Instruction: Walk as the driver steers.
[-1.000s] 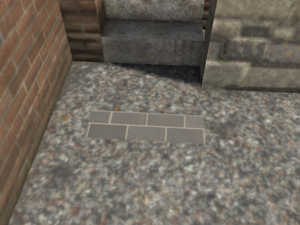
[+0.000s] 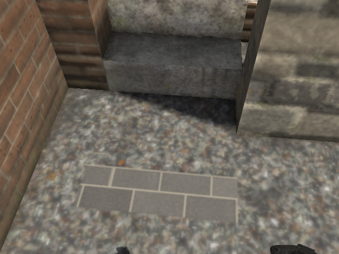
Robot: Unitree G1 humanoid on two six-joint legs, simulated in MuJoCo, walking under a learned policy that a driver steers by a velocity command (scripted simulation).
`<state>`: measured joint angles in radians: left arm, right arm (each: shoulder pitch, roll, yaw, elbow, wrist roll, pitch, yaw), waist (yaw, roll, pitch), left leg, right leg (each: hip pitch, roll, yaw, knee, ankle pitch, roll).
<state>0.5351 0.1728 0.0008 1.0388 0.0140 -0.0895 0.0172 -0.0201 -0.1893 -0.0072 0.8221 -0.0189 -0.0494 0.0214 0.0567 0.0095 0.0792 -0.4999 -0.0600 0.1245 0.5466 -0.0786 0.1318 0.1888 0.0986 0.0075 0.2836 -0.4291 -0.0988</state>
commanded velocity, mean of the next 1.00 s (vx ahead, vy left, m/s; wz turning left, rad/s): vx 0.50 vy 0.00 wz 0.00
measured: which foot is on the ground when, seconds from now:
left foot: up 0.00-0.00, down 0.02-0.60, up 0.62-1.00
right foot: down 0.00-0.00, up 0.02-0.56, down 0.58-1.00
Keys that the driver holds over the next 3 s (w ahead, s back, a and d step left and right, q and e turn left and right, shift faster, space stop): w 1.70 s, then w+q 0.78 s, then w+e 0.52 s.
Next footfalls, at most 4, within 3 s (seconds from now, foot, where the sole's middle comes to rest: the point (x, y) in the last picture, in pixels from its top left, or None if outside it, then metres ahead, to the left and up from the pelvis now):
0.02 left None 0.18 0.05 -0.76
0.58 right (219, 242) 0.48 -0.12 -0.76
1.08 left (170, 176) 0.76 0.08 -0.76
1.62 right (210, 139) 0.96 -0.09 -0.76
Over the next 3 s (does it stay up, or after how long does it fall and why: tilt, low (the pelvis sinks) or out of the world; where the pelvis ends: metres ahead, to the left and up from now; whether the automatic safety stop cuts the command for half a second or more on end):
stays up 0.99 0.07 0.03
